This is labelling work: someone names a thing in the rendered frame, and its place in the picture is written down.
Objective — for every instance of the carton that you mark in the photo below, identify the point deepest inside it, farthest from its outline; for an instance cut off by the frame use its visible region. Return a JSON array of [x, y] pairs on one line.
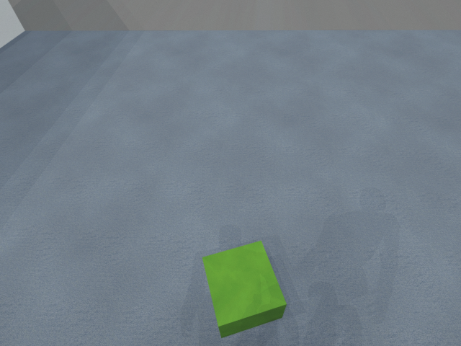
[[244, 289]]

